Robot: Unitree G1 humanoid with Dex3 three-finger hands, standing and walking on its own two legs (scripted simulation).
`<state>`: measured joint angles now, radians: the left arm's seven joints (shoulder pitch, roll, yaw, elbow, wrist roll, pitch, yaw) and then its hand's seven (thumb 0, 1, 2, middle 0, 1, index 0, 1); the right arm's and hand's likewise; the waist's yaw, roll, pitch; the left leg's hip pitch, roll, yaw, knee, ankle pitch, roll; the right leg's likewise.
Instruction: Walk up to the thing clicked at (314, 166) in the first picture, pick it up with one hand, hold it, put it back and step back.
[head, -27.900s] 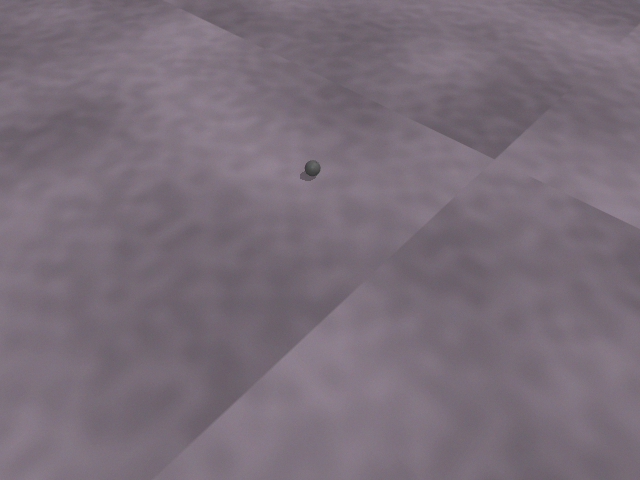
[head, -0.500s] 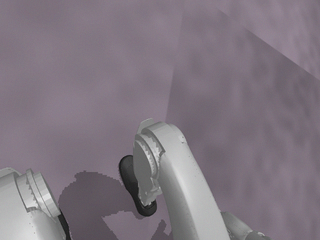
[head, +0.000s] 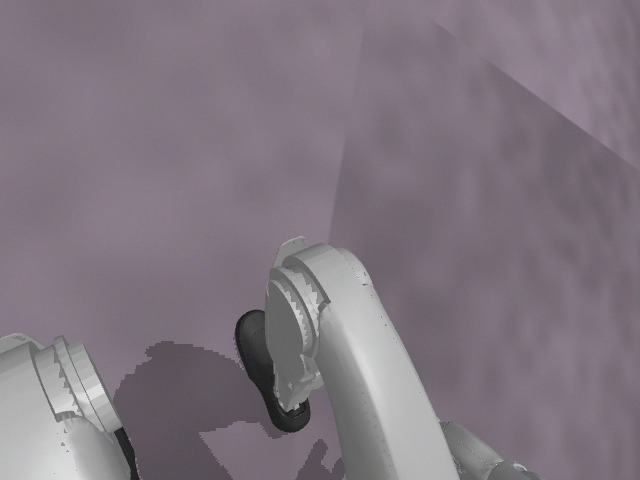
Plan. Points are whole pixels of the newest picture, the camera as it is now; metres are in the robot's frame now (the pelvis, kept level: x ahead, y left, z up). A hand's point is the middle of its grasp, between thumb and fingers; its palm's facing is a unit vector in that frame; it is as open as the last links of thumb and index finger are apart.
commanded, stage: withdraw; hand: left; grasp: from above
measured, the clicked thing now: out of the picture +0.46 +0.32 -0.27
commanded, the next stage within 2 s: home in 0.82 s
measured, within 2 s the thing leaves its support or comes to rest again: neither
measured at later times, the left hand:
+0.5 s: hand out of the picture +0.43 +0.34 -0.06, palm faces -0.46 -0.11 -0.88, open 13.9 cm
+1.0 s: hand out of the picture +0.44 +0.34 -0.13, palm faces -0.32 -0.08 -0.94, open 13.7 cm
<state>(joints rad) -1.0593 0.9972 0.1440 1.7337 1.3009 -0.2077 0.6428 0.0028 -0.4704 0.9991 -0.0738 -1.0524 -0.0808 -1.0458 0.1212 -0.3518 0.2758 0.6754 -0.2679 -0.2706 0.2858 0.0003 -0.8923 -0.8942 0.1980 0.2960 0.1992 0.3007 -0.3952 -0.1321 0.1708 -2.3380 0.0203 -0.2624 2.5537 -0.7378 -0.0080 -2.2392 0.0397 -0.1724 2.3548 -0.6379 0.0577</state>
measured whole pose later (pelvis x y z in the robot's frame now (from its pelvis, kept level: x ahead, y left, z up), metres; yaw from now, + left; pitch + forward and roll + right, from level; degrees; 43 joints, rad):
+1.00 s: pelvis +0.00 -0.01 +0.03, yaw +7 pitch +35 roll -8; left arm -0.94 0.73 0.09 1.31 1.25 -0.16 0.42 0.00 -0.46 0.99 -0.14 -0.97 -0.14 -0.97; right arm 0.22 -0.26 0.07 0.73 -0.14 -0.06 0.15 0.00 -0.90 -0.89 0.20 0.30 0.20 0.30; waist -0.27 -0.01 -0.05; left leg -2.34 0.00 -0.12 2.39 -0.68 0.00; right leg -2.27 -0.01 -0.06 2.30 -0.64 0.04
